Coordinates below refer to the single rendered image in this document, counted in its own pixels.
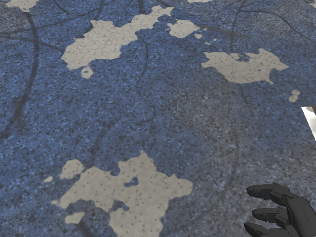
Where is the right robot hand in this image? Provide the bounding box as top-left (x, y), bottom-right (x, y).
top-left (244, 182), bottom-right (316, 237)

